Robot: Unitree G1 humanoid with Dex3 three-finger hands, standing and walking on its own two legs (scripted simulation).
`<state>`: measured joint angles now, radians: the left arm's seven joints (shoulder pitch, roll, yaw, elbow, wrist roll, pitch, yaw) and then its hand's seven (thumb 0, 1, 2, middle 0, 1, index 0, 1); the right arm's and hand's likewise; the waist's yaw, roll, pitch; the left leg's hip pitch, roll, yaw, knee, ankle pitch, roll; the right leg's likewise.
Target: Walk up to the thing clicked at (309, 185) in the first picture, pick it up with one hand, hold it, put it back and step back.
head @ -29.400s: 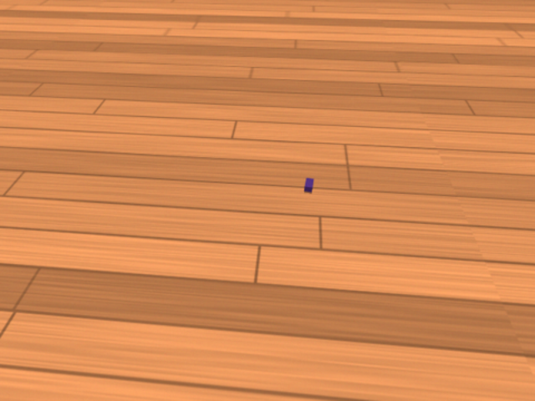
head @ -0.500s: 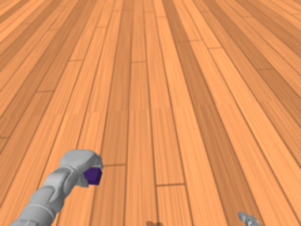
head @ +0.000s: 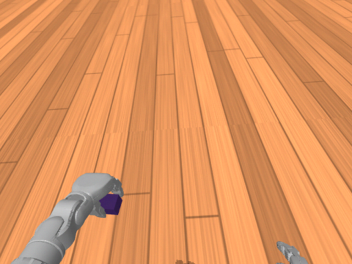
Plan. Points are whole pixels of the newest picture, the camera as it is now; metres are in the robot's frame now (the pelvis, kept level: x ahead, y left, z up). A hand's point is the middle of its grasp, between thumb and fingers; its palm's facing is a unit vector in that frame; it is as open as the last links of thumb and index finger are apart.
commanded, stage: hold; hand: left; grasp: from above
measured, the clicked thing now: (105, 203) +0.31 +0.21 -0.06
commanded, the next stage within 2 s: crouch in 0.60 s
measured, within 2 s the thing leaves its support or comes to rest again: neither
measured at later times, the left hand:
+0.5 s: hand (98, 199) +0.30 +0.22 -0.03, palm faces -0.47 -0.02 -0.88, open 7.1 cm
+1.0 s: hand (104, 204) +0.31 +0.22 -0.07, palm faces -0.47 +0.00 -0.88, open 7.1 cm
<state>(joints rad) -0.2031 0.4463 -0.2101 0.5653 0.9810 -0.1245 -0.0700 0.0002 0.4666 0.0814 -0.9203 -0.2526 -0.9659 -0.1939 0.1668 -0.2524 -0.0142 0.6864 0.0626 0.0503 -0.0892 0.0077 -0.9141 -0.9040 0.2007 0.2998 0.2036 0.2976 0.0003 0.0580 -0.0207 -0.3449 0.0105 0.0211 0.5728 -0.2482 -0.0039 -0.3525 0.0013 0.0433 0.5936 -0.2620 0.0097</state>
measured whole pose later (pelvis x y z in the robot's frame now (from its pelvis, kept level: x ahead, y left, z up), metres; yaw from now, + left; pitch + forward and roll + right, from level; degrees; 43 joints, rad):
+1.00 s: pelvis +0.02 +0.00 -0.01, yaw +1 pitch +6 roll +0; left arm -0.27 0.43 -0.19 0.73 1.07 -0.20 0.05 0.00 0.44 0.14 -0.93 -0.23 -0.97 -0.18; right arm 0.15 -0.25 -0.03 0.67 0.05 0.11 -0.07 0.01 -0.90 -0.90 0.20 0.30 0.20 0.30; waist -0.02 0.02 -0.03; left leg -0.45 0.01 0.00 0.64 -0.29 -0.01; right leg -0.45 0.00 0.03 0.65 -0.31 0.01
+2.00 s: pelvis -0.05 +0.01 -0.34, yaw -2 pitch +39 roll -6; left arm -0.91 0.58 -0.01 1.32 1.28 -0.19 0.37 0.00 0.43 0.06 -1.03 -0.11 -1.06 -0.07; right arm 0.15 -0.24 -0.02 0.71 -0.10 -0.04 0.07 0.00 -0.92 -0.90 0.20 0.30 0.21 0.30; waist -0.21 0.02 -0.15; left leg -2.09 0.00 -0.08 2.08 -0.67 0.00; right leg -2.03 0.02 -0.04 2.04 -0.69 0.02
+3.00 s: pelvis -0.06 +0.01 -0.43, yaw -6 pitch +35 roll -8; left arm -1.06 0.77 0.01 1.49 1.32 -0.24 0.38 0.00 0.45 0.04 -1.01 -0.12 -1.04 -0.09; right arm 0.17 -0.26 0.11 0.72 -0.14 -0.03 0.12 0.00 -0.92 -0.90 0.20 0.30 0.21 0.30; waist -0.29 -0.02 -0.04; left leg -2.33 0.00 -0.15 2.40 -0.69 -0.01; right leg -2.25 0.04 -0.09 2.31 -0.68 0.03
